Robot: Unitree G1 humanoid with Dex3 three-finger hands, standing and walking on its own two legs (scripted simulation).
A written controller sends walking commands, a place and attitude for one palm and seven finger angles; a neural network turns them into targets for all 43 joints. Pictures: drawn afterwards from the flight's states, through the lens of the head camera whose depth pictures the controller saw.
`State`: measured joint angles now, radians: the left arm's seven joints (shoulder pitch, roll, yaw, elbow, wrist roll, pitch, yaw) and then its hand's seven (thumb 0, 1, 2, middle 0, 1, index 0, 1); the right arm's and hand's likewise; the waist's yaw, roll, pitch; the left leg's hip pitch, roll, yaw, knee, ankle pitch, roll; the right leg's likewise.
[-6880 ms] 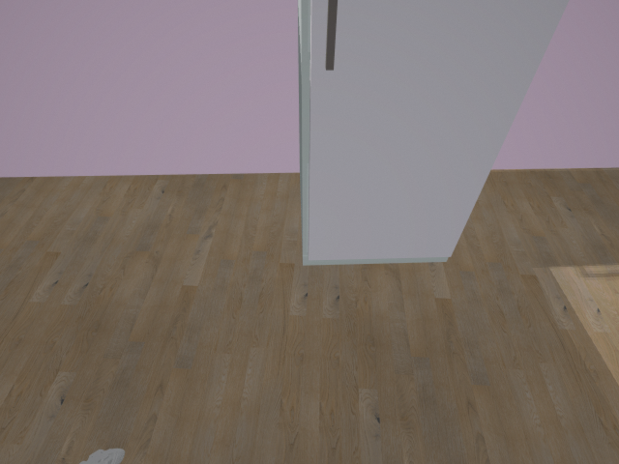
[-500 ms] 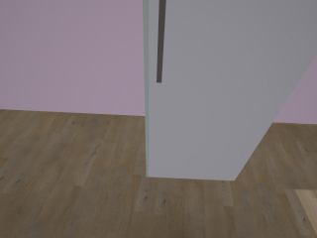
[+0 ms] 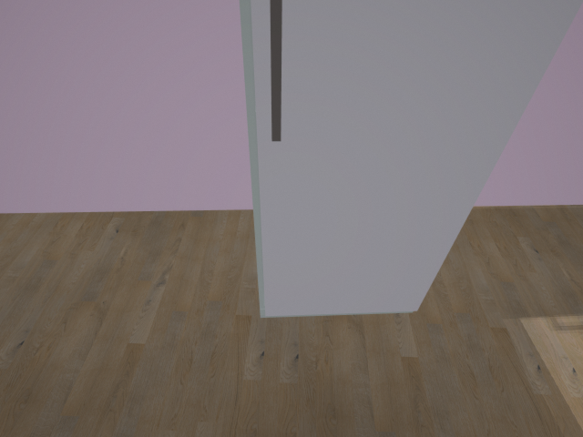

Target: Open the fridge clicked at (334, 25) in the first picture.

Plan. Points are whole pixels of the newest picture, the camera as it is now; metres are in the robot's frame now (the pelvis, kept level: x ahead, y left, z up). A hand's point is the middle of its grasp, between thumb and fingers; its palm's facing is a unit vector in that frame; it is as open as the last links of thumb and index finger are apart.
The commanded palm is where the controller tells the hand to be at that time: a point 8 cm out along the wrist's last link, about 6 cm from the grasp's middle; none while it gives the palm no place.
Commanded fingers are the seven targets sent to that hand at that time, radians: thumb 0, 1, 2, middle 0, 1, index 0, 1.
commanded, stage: look again from close up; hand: left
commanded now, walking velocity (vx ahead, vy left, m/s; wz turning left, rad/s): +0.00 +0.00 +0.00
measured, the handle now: (275, 48) +0.65 +0.07 +0.26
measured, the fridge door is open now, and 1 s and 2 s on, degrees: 0 0 0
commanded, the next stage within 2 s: shuffle to correct the standing spot in 1.74 s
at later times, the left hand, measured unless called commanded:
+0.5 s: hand out of the picture -0.08 +0.15 -0.17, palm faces +0.07 -0.99 -0.15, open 7.4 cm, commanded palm none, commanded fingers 0.00 0.90 0.90 -0.20 -0.30 -0.20 -0.30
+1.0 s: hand out of the picture -0.05 +0.13 -0.17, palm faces +0.06 -0.99 -0.16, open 7.4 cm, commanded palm none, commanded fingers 0.00 0.90 0.90 -0.20 -0.30 -0.20 -0.30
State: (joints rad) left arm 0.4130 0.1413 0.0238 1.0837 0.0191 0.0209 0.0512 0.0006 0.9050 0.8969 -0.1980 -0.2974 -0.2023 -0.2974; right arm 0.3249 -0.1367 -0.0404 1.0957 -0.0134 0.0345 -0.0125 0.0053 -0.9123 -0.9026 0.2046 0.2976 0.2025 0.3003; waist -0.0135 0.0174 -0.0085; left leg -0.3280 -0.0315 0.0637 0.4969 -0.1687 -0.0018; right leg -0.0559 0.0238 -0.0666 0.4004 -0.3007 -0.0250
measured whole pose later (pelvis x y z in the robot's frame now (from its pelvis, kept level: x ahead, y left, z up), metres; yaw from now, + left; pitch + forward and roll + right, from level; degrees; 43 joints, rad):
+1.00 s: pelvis +0.00 -0.02 +0.00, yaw +0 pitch -1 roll +0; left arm 0.42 0.10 -0.01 1.10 0.01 -0.02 0.05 0.00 0.91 0.90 -0.20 -0.30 -0.20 -0.30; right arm 0.32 -0.11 0.00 1.14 -0.01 0.01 -0.02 0.01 -0.91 -0.90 0.20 0.30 0.20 0.30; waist 0.00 0.00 0.01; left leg -0.28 -0.03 0.04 0.39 -0.10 0.04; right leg -0.10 0.02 -0.07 0.43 -0.32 -0.04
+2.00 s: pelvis +0.04 -0.04 +0.00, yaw +0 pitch -1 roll +1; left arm 0.40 0.11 0.00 1.10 0.02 -0.01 0.03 0.00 0.91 0.90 -0.20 -0.30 -0.20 -0.30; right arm 0.30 -0.13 0.01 1.15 -0.02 0.01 -0.03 0.01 -0.92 -0.90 0.20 0.30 0.20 0.30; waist 0.00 -0.02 0.02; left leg -0.27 -0.01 0.03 0.50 -0.22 0.01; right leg -0.03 0.04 -0.07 0.43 -0.38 -0.07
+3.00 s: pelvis +0.22 -0.12 -0.01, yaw +6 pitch +0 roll +1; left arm 0.26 0.16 0.04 1.01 0.03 0.00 0.04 0.01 0.91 0.90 -0.20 -0.30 -0.21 -0.30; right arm 0.06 -0.17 -0.06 0.97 -0.02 0.04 -0.03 0.00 -0.91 -0.90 0.20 0.30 0.20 0.30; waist 0.06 0.01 0.11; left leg -0.35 0.03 0.07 0.77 -0.40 -0.01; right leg -0.23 -0.04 -0.11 0.57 -0.35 -0.03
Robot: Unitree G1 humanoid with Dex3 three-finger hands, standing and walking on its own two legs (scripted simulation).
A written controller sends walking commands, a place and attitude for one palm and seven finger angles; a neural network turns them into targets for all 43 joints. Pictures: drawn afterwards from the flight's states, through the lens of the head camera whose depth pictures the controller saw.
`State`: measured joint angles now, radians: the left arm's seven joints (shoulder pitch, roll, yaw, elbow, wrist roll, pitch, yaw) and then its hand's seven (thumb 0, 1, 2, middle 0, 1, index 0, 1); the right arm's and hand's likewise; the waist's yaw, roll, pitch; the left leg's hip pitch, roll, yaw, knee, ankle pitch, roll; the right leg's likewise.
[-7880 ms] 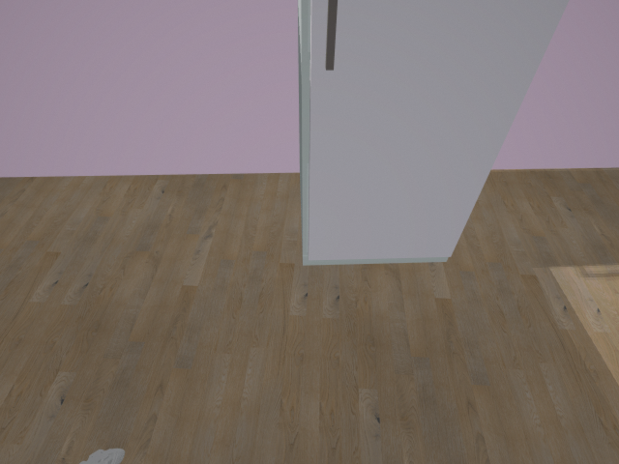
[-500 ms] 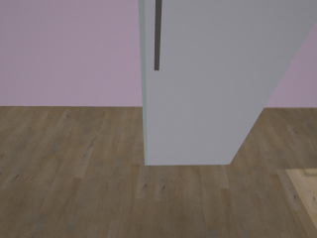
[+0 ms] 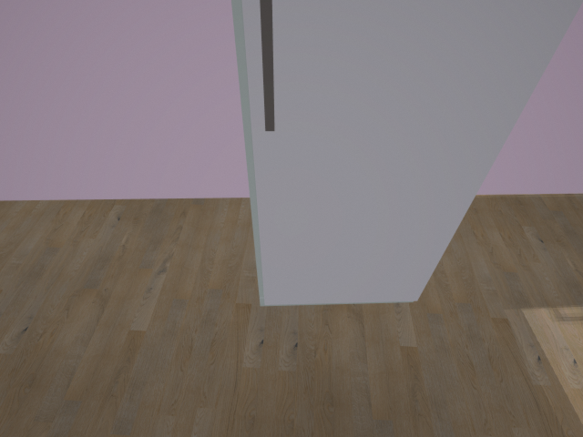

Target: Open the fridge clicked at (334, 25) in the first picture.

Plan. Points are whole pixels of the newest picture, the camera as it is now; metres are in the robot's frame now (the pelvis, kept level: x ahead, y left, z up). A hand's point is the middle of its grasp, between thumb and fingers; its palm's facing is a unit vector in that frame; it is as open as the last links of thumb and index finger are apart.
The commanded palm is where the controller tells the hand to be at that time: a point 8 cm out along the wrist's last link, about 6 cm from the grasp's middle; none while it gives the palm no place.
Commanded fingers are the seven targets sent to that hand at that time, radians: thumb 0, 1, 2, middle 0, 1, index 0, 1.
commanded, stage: look again from close up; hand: left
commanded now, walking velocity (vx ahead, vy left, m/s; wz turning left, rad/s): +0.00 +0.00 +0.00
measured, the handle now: (267, 34) +0.65 +0.08 +0.26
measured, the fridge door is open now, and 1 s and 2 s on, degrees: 0 0 0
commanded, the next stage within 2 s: shuffle to correct the standing spot in 0.74 s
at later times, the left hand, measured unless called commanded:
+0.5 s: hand out of the picture -0.01 +0.13 -0.18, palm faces +0.05 -0.99 -0.15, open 7.4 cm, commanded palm none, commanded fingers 0.00 0.90 0.90 -0.20 -0.30 -0.20 -0.30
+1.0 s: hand out of the picture -0.01 +0.13 -0.18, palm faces +0.07 -0.99 -0.16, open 7.4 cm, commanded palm none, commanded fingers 0.00 0.90 0.90 -0.20 -0.30 -0.20 -0.30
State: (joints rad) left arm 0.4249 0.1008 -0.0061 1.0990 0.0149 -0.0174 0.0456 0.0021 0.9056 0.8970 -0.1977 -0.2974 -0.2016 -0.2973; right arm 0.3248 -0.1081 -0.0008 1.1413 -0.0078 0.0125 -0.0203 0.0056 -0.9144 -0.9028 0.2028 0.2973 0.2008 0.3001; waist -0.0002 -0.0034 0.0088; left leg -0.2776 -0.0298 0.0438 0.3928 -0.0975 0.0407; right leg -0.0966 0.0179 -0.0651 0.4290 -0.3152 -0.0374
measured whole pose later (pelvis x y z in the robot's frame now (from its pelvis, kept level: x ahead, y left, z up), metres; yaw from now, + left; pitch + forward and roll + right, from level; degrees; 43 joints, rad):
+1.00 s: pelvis +0.04 -0.02 +0.00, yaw +0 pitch -1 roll +1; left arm 0.40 0.11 0.00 1.10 0.02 -0.01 0.03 0.00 0.91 0.90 -0.20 -0.30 -0.20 -0.30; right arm 0.30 -0.13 0.01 1.15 -0.02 0.01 -0.03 0.01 -0.92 -0.90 0.20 0.30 0.20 0.30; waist 0.00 -0.02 0.02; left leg -0.27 -0.01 0.03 0.50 -0.22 0.01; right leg -0.03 0.04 -0.07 0.43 -0.38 -0.07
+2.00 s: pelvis +0.23 -0.11 -0.01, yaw +6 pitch +0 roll +1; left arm 0.26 0.16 0.04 1.01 0.03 0.00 0.04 0.01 0.91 0.90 -0.20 -0.30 -0.21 -0.30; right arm 0.06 -0.17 -0.06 0.97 -0.02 0.04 -0.03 0.00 -0.91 -0.90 0.20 0.30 0.20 0.30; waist 0.06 0.01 0.11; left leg -0.35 0.03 0.07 0.77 -0.40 -0.01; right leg -0.23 -0.04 -0.11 0.57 -0.35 -0.03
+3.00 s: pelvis +0.08 -0.06 -0.01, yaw +9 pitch -5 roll -1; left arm 0.47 0.15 0.02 1.00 0.03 0.03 0.03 0.00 0.90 0.90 -0.20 -0.30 -0.20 -0.30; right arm 0.28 -0.17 -0.03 1.00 -0.02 0.05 0.00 0.01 -0.91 -0.90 0.20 0.30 0.20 0.30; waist 0.03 -0.01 0.03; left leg -0.35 -0.06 0.04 0.53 -0.18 0.08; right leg -0.33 0.00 0.07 0.60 -0.36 -0.03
